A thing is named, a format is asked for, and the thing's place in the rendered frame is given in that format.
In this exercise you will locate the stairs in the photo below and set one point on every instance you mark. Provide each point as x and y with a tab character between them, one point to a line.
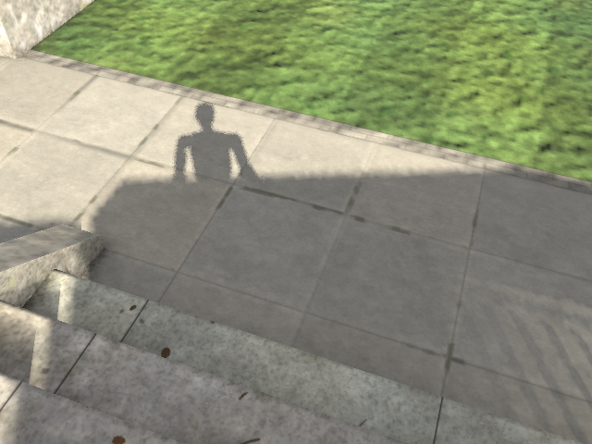
84	363

